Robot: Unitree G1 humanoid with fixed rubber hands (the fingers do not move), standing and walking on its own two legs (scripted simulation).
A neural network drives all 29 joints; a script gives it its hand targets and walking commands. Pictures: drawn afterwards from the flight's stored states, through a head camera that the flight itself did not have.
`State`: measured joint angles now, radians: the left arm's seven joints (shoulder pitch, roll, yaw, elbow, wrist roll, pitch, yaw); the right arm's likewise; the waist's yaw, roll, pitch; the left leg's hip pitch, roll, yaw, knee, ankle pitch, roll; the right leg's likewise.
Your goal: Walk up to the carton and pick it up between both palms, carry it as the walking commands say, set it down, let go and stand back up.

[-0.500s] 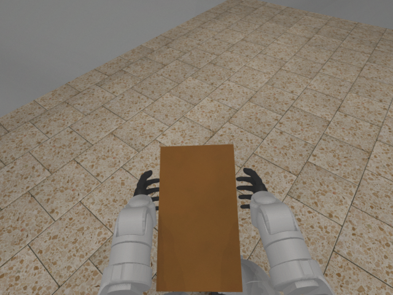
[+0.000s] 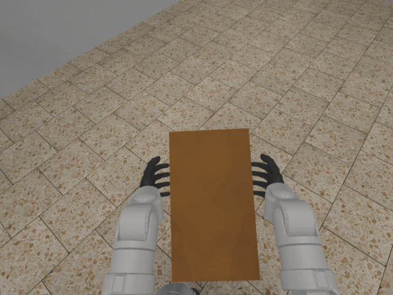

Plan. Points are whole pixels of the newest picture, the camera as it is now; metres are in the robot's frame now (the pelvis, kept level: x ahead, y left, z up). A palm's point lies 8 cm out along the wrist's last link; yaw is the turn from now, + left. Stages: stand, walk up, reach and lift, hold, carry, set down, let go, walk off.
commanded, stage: carry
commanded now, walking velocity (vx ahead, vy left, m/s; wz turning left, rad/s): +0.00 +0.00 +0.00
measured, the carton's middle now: (210, 198) +0.32 +0.01 -0.07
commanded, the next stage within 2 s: hold in 1.18 s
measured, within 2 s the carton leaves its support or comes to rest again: neither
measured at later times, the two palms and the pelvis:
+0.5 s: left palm (188, 212) +0.24 +0.05 +0.05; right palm (329, 211) +0.24 -0.20 +0.05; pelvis -0.04 -0.07 +0.00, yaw -1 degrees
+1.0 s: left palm (192, 219) +0.23 +0.04 +0.06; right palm (338, 211) +0.24 -0.21 +0.07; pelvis -0.05 -0.09 -0.01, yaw +0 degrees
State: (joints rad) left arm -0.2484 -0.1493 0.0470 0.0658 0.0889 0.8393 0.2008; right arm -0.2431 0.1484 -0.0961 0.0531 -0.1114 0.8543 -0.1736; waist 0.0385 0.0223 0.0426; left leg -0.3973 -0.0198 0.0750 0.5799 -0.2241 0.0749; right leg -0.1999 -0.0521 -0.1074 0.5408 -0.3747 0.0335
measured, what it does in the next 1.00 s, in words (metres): shifts its weight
